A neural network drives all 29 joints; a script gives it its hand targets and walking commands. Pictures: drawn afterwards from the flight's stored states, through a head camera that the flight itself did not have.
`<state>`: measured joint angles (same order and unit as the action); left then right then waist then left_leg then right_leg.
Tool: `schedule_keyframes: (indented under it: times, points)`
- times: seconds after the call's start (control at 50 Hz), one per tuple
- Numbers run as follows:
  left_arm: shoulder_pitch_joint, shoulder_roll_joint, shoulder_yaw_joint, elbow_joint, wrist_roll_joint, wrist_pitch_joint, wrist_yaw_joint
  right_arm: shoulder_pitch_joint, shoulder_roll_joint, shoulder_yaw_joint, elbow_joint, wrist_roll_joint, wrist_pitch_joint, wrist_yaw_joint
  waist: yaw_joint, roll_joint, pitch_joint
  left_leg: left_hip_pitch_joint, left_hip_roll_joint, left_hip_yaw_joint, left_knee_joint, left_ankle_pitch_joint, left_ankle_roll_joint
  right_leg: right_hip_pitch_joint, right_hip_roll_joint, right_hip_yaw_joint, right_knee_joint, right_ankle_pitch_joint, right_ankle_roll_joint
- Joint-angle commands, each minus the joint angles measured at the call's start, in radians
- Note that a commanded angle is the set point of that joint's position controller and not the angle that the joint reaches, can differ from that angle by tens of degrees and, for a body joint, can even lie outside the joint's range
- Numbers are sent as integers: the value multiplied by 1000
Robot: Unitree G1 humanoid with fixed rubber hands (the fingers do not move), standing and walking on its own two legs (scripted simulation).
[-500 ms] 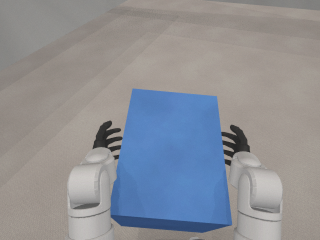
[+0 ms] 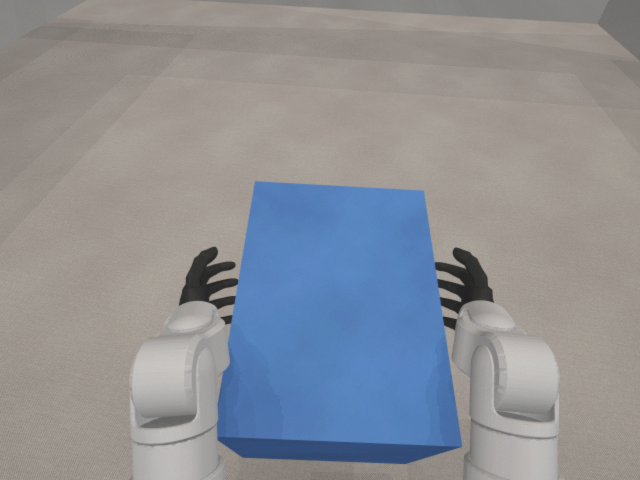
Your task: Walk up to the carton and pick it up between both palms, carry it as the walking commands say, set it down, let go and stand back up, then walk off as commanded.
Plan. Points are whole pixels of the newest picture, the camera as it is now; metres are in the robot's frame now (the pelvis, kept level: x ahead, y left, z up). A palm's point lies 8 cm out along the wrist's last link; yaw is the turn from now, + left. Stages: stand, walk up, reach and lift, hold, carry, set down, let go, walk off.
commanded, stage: carry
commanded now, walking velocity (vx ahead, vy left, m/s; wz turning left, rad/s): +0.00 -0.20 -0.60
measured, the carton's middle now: (331, 326) +0.32 +0.00 +0.02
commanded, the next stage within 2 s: none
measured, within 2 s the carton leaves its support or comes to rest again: neither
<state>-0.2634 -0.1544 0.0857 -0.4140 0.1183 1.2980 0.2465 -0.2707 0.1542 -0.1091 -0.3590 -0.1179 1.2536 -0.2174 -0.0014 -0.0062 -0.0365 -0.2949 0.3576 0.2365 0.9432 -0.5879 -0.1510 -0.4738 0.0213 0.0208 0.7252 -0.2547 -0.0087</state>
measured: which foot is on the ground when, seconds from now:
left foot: up 0.00-0.24, down 0.26-0.62, up 0.64-0.92, down 0.94-1.00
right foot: down 0.00-0.24, up 0.26-0.60, down 0.62-0.92, up 0.94-1.00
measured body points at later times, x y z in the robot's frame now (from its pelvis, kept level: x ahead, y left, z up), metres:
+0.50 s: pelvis -0.03 -0.14 +0.03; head -0.01 -0.10 +0.47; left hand +0.30 -0.06 +0.12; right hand +0.22 -0.35 +0.14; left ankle -0.05 -0.01 -0.70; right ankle -0.04 -0.32 -0.63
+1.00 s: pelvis -0.12 -0.31 +0.02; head -0.10 -0.32 +0.47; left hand +0.21 -0.31 +0.11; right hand +0.08 -0.58 +0.11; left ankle -0.10 -0.19 -0.71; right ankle -0.08 -0.36 -0.66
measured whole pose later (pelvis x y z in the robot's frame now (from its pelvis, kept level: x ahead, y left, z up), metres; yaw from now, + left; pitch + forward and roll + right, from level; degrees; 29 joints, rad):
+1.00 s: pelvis -0.12 -0.31 +0.02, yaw -27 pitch +0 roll +2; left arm -0.24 -0.15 0.10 -0.40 0.10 1.22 0.23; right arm -0.26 0.15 -0.10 -0.37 -0.11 1.23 -0.23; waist -0.01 -0.04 0.04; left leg -0.22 0.06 0.20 0.61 -0.36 0.01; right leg -0.55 0.16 -0.01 0.96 -0.37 0.09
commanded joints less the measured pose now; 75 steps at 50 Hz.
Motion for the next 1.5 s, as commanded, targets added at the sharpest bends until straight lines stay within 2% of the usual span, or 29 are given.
schedule_keyframes:
  times: [0.0,0.06,0.16,0.2,0.22,0.24,0.32,0.46,0.54,0.58,0.68,0.78,0.82,0.84,0.86,0.88,0.9,0.94,0.98,1.02,1.04,1.08,1.12,1.2,1.26,1.34,1.38,1.44,1.48]
  points:
    - [-469,-1031,-604,-104,-429,-41,-290,-427,1073,658,-110,436,-13,263,2,-269,-320,-232,-227,-133,328,-115,46,329,-177,312,-255,688,-107]
    - [-410,-1095,-569,-53,-420,-69,-307,-578,1138,748,-244,489,-41,250,11,-358,-421,-153,-340,-83,99,-20,62,443,-60,342,-335,603,-25]
    - [-502,-1130,-682,-166,-450,-108,-297,-421,1136,681,-251,475,-73,253,-35,-173,-548,389,-335,-80,-479,131,148,159,-29,219,-381,465,69]
    - [-442,-1121,-685,-178,-444,-115,-280,-434,1112,663,-275,488,-92,258,-30,346,-589,578,160,-430,-605,620,294,-103,100,42,220,-204,46]
    - [-475,-1093,-703,-234,-453,-110,-275,-388,1113,654,-269,477,-95,260,-20,370,-531,551,289,-424,-508,1111,354,-222,52,30,452,-304,24]
    - [-484,-1081,-716,-241,-455,-112,-275,-405,1095,677,-284,475,-95,268,5,223,-430,481,234,-281,-476,1182,299,-281,-14,19,548,-297,-14]
    - [-499,-1066,-705,-199,-450,-71,-272,-351,1058,622,-162,444,-44,276,8,156,-288,455,130,-128,-439,1105,236,-333,-72,-44,452,-150,40]
    - [-474,-1032,-689,-118,-445,-15,-248,-312,987,554,-114,423,-2,276,-10,414,-303,460,48,54,-291,1301,125,-153,10,-231,109,-97,38]
    - [-413,-1026,-649,-64,-421,-15,-252,-301,985,567,-106,411,-5,266,31,249,-445,293,7,90,89,1087,51,241,87,-181,-267,192,-14]
    - [-410,-1031,-637,-72,-404,-37,-257,-366,1016,598,-133,415,-18,277,7,-210,-469,-161,-184,3,338,-181,12,525,-199,273,-130,1270,-123]
    - [-396,-1051,-575,-111,-422,-76,-300,-456,1110,726,-197,470,-44,266,-6,-339,-420,-142,-288,-95,268,-56,66,365,-127,249,-361,317,-34]
    - [-362,-1130,-563,-36,-406,-110,-309,-587,1140,764,-312,508,-79,255,3,-334,-514,18,-376,-54,-107,11,83,410,-91,294,-485,436,82]
    - [-466,-1119,-621,-122,-431,-131,-299,-463,1145,717,-228,492,-87,249,-18,-211,-566,213,-365,-62,-322,27,121,368,-89,220,-455,549,116]
    - [-437,-1092,-609,-99,-426,-121,-302,-431,1112,702,-218,483,-80,248,-42,-275,-550,349,-371,5,-557,36,157,295,-47,206,-437,610,253]
    - [-461,-1078,-659,-135,-440,-121,-293,-376,1105,671,-190,470,-83,247,-56,-93,-597,531,-255,-40,-726,228,176,219,26,91,-287,468,301]
    - [-386,-1048,-636,-94,-426,-109,-283,-351,1081,643,-127,463,-73,249,-43,372,-621,495,55,-320,-703,351,290,132,101,20,225,-83,265]
    - [-531,-1084,-669,-171,-477,-119,-292,-400,1120,653,-168,455,-90,252,-50,511,-540,298,245,-432,-609,577,392,54,8,138,662,-349,180]
    - [-391,-1034,-648,-109,-423,-98,-273,-397,1048,670,-180,447,-60,262,22,219,-306,210,179,-238,-566,553,291,-212,-79,154,657,-335,23]
    - [-428,-1035,-593,-101,-412,-86,-281,-552,1074,713,-191,467,-44,270,56,125,-226,161,63,-75,-420,487,195,-124,-147,108,266,-308,11]
    - [-460,-945,-602,-61,-398,-52,-274,-396,986,639,-62,407,-9,261,23,146,-272,257,-24,-25,-250,754,152,34,-9,-96,-94,-114,2]
    - [-422,-935,-582,-27,-387,-39,-268,-398,960,635,-78,399,-4,238,41,128,-352,199,-44,-11,-80,670,104,238,-8,-58,-278,65,6]
    - [-369,-902,-550,13,-397,-23,-273,-390,962,661,-98,396,16,226,3,-388,-397,-240,-216,-63,197,-122,30,589,-322,354,-199,1190,-60]
    - [-352,-922,-552,-9,-396,-41,-273,-339,981,641,-29,390,13,236,-1,-257,-410,-331,-230,-169,241,-95,52,582,-338,299,-141,1296,-97]
    - [-374,-951,-549,-15,-392,-47,-280,-378,1023,651,-24,439,-3,253,5,-47,-354,-301,-263,-191,253,16,86,432,-285,316,-259,702,-61]
    - [-422,-1020,-520,-6,-406,-74,-289,-469,1121,702,-51,457,-14,241,3,-243,-357,-297,-287,-181,180,107,80,426,-241,301,-343,555,19]
    - [-384,-1031,-516,1,-401,-100,-305,-522,1118,738,-151,467,-50,231,1,-208,-386,-195,-369,-133,37,131,91,408,-188,246,-491,250,134]
    - [-411,-1054,-546,-69,-420,-115,-305,-507,1165,757,-152,482,-52,234,0,-226,-417,-173,-378,-151,-52,148,106,488,-171,235,-446,384,120]
    - [-380,-1026,-545,-71,-440,-115,-309,-462,1117,728,-171,454,-53,221,-10,-360,-477,0,-471,44,-300,105,84,539,-105,83,-441,888,397]
    - [-391,-983,-555,-38,-428,-110,-301,-435,1087,705,-124,457,-46,217,-48,-285,-523,294,-401,49,-634,247,163,456,-19,-14,-198,925,476]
